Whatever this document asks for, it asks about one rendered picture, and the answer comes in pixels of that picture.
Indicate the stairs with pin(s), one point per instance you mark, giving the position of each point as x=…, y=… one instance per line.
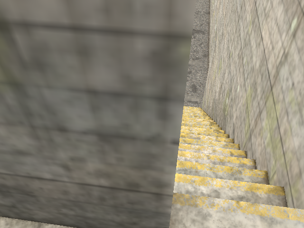
x=210, y=164

